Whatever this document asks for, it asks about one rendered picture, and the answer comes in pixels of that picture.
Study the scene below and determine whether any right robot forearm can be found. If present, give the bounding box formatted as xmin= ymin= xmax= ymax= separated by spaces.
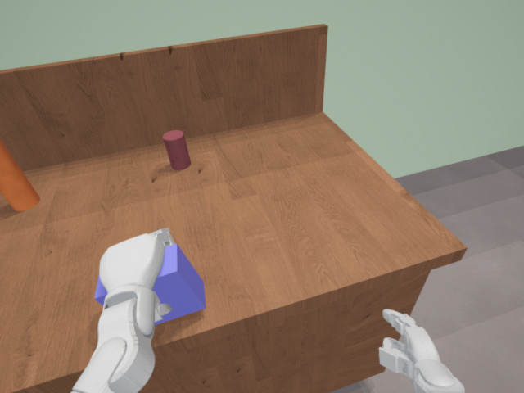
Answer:
xmin=413 ymin=359 xmax=465 ymax=393

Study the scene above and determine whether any right robot hand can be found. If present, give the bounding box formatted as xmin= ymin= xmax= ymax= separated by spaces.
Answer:
xmin=379 ymin=309 xmax=440 ymax=383

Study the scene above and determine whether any left robot forearm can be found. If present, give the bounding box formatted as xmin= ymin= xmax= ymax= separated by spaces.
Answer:
xmin=71 ymin=285 xmax=156 ymax=393

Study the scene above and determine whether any left robot hand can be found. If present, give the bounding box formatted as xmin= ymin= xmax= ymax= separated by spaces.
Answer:
xmin=99 ymin=228 xmax=175 ymax=322

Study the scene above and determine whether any table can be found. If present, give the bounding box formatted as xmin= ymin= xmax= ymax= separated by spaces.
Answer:
xmin=0 ymin=24 xmax=467 ymax=393

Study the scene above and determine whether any sponge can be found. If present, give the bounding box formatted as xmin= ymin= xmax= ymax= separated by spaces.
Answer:
xmin=94 ymin=244 xmax=206 ymax=325

